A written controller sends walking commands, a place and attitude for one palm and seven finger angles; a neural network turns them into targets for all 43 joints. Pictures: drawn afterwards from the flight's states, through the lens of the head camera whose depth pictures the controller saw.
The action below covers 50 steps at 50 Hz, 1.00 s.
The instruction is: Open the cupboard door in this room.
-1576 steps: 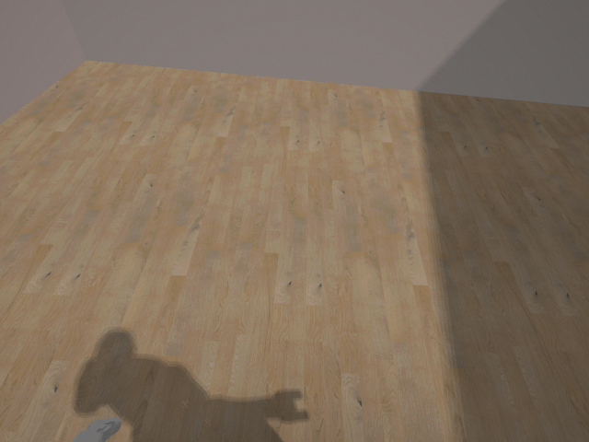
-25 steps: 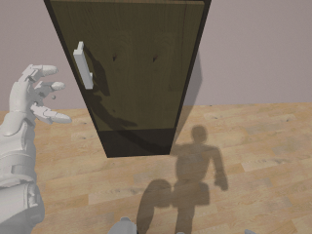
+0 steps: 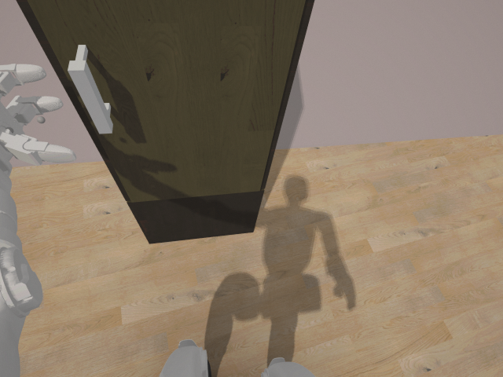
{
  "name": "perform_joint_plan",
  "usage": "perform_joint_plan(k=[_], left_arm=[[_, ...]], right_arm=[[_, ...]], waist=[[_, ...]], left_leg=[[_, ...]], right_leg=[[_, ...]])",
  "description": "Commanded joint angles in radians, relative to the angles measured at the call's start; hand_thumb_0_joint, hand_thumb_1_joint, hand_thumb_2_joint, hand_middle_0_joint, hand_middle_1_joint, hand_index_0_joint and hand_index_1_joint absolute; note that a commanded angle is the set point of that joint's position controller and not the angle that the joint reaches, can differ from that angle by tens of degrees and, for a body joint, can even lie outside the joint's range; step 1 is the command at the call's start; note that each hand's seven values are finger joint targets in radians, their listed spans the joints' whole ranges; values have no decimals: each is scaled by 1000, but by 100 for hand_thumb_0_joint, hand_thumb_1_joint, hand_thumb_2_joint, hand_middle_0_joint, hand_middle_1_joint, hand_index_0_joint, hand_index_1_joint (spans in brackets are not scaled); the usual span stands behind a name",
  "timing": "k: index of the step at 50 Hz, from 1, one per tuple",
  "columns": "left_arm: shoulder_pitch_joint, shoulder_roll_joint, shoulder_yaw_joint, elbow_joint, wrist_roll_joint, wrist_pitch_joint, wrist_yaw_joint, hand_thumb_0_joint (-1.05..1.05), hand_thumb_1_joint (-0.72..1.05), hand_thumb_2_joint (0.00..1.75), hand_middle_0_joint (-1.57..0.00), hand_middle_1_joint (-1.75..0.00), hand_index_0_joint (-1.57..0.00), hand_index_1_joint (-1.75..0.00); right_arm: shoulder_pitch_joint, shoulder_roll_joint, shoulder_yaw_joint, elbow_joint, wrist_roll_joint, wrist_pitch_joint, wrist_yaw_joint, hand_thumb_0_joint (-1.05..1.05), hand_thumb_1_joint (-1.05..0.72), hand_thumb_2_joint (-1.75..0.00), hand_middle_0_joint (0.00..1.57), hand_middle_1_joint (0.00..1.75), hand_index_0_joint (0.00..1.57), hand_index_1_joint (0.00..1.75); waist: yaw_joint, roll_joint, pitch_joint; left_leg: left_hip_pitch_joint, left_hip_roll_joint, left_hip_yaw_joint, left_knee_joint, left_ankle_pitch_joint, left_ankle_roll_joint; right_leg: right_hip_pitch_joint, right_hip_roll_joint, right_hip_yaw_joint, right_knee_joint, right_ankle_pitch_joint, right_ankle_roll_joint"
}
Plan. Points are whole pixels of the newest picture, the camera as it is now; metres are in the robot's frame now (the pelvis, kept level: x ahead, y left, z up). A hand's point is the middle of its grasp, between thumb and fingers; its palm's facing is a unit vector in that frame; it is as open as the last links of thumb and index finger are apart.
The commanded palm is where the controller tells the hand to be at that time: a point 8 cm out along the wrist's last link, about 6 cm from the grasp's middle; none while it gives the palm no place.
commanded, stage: move the hooked fingers beside the handle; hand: left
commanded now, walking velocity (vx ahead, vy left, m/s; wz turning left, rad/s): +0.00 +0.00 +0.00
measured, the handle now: (94, 91) +0.55 +0.23 +0.09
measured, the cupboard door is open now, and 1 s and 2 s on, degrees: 0 0 0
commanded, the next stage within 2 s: slide the fingers in behind the handle in 0.92 s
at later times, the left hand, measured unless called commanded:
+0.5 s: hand (42, 113) +0.49 +0.29 +0.10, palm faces +0.12 -0.99 -0.01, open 14.0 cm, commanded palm +0.47 +0.33 +0.09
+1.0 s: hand (43, 114) +0.49 +0.29 +0.10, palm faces +0.12 -0.99 -0.02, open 14.0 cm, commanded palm +0.47 +0.32 +0.09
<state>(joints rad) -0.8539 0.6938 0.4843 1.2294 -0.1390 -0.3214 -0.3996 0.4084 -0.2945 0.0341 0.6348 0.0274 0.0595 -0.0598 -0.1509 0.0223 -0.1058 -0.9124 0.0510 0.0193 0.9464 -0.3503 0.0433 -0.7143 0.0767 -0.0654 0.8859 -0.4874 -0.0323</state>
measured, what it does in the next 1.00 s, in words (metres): stands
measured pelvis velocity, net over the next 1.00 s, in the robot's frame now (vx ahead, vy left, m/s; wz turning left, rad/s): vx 0.00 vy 0.01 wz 0.00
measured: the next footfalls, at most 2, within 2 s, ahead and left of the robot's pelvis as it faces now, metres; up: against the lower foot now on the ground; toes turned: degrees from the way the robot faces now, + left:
none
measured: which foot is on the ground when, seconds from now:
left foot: down 0.00-1.00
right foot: down 0.00-1.00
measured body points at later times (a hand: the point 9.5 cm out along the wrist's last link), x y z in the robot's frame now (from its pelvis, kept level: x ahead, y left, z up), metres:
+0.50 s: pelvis +0.01 +0.01 +0.00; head +0.11 +0.04 +0.43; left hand +0.48 +0.34 +0.11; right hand +0.01 -0.26 -0.10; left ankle +0.05 +0.09 -0.68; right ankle -0.04 -0.11 -0.68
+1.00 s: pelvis +0.00 +0.01 -0.01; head +0.11 +0.04 +0.43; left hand +0.48 +0.34 +0.10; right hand -0.01 -0.27 -0.10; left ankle +0.05 +0.09 -0.68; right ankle -0.04 -0.11 -0.68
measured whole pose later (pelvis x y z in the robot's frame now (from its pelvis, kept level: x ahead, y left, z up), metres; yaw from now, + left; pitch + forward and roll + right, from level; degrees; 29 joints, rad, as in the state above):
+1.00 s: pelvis +0.00 +0.01 -0.01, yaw +0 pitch +20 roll -5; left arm -0.92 0.72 0.48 1.25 -0.10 -0.34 -0.35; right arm 0.41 -0.29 0.04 0.62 0.01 0.09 -0.05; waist -0.17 0.03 -0.10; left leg -0.98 0.05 0.01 0.99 -0.36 0.05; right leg -0.77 0.08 -0.08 0.91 -0.49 -0.03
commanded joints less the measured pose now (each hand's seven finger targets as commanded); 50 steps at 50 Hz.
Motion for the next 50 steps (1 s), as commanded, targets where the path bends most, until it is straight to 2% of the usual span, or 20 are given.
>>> perform_joint_plan(k=[1,2,6,9,13,14,15,16,22,26,28,32,37,39,42,43,45,46,47,50], left_arm=[[-436,338,61,-225,-15,-83,9,0,-50,30,-30,-120,-30,-120],[-431,361,81,-223,-12,-87,13,0,-50,30,-30,-120,-30,-120],[-498,346,48,-193,2,-82,12,0,-50,30,-30,-120,-30,-120],[-452,288,14,-196,-1,-71,2,0,-50,30,-30,-120,-30,-120],[-387,319,54,-202,-9,-52,0,0,-50,30,-30,-120,-30,-120],[-384,313,56,-218,-14,-57,3,0,-50,30,-30,-120,-30,-120],[-393,293,41,-223,-13,-58,6,0,-50,30,-30,-120,-30,-120],[-418,321,61,-247,-11,-67,14,0,-50,30,-30,-120,-30,-120],[-453,293,48,-297,-1,-107,53,0,-50,30,-30,-120,-30,-120],[-429,301,43,-212,6,-81,42,0,-50,30,-30,-120,-30,-120],[-433,270,9,-193,7,-67,31,0,-50,30,-30,-120,-30,-120],[-444,292,24,-199,-1,-74,26,0,-50,30,-30,-120,-30,-120],[-476,258,1,-226,-10,-98,31,0,-50,30,-30,-120,-30,-120],[-452,291,36,-208,-12,-97,35,0,-50,30,-30,-120,-30,-120],[-497,324,32,-165,3,-74,36,0,-50,30,-30,-120,-30,-120],[-483,324,31,-156,10,-69,38,0,-50,30,-30,-120,-30,-120],[-505,326,26,-192,19,-85,42,0,-50,30,-30,-120,-30,-120],[-519,320,19,-207,18,-90,45,0,-50,30,-30,-120,-30,-120],[-526,339,36,-226,18,-99,47,0,-50,30,-30,-120,-30,-120],[-513,299,19,-253,3,-112,39,0,-50,30,-30,-120,-30,-120]], right_arm=[[136,-193,-71,-63,-5,-5,-14,0,-90,-90,20,30,20,30],[140,-196,-72,-64,-6,-5,-14,0,-90,-90,20,30,20,30],[154,-196,-68,-51,-9,5,-13,0,-90,-90,20,30,20,30],[165,-191,-69,-56,-14,11,-7,0,-90,-90,20,30,20,30],[166,-196,-75,-71,-13,24,-3,0,-90,-90,20,30,20,30],[168,-196,-73,-77,-16,25,-1,0,-90,-90,20,30,20,30],[163,-193,-73,-77,-13,27,2,0,-90,-90,20,30,20,30],[161,-194,-76,-76,-15,27,2,0,-90,-90,20,30,20,30],[155,-190,-77,-69,-17,28,8,0,-90,-90,20,30,20,30],[152,-194,-73,-64,-13,31,5,0,-90,-90,20,30,20,30],[148,-191,-69,-67,-9,33,3,0,-90,-90,20,30,20,30],[149,-196,-69,-69,-12,29,-1,0,-90,-90,20,30,20,30],[145,-194,-69,-64,-15,21,-1,0,-90,-90,20,30,20,30],[150,-198,-70,-64,-16,18,-1,0,-90,-90,20,30,20,30],[149,-200,-62,-62,-10,21,-4,0,-90,-90,20,30,20,30],[147,-199,-62,-67,-9,21,-4,0,-90,-90,20,30,20,30],[149,-197,-63,-66,-11,20,-6,0,-90,-90,20,30,20,30],[152,-197,-62,-63,-14,18,-5,0,-90,-90,20,30,20,30],[152,-199,-63,-61,-16,17,-6,0,-90,-90,20,30,20,30],[154,-194,-66,-57,-17,17,-2,0,-90,-90,20,30,20,30]], waist=[[5,140,-415],[12,148,-423],[-15,168,-413],[0,207,-442],[15,150,-456],[22,166,-465],[12,149,-463],[16,172,-455],[5,202,-452],[-3,177,-400],[-11,163,-375],[-11,163,-379],[-14,187,-413],[-3,167,-419],[-21,138,-373],[-16,150,-373],[-12,205,-412],[-21,202,-413],[-12,223,-433],[-10,233,-476]], left_leg=[[529,-6,-100,-51,329,9],[522,-6,-99,-46,338,9],[538,1,-109,-39,337,6],[598,1,-118,-44,386,0],[570,1,-109,-44,407,3],[580,0,-112,-45,423,1],[582,1,-111,-43,420,3],[583,3,-113,-44,410,1],[629,8,-131,-55,381,-6],[583,5,-128,-61,344,-3],[559,2,-124,-66,297,0],[561,4,-128,-61,303,-1],[601,8,-142,-60,293,-6],[575,4,-136,-53,304,-2],[499,2,-129,-52,240,4],[489,-2,-123,-51,227,5],[542,2,-130,-47,258,-1],[558,7,-136,-47,265,-1],[570,8,-138,-46,270,-5],[622,11,-142,-42,325,-8]], right_leg=[[-79,7,53,-114,329,16],[-72,7,54,-110,335,14],[-119,9,48,-109,316,16],[-136,11,35,-104,320,6],[-93,14,33,-104,361,11],[-92,15,32,-98,364,7],[-100,16,31,-100,367,12],[-106,16,32,-100,354,11],[-142,19,27,-103,297,6],[-140,16,27,-111,284,7],[-146,14,28,-120,258,9],[-155,13,29,-115,259,7],[-184,12,27,-110,231,4],[-153,13,30,-106,249,3],[-152,8,37,-109,221,12],[-151,8,39,-110,212,12],[-172,8,38,-103,220,8],[-185,10,35,-104,219,8],[-184,10,35,-100,218,6],[-178,16,30,-95,248,3]])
